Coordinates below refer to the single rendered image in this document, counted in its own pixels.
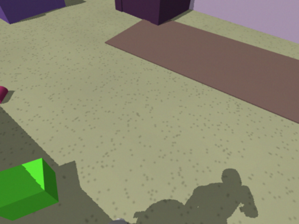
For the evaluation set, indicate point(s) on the armchair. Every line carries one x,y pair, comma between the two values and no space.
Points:
155,11
12,11

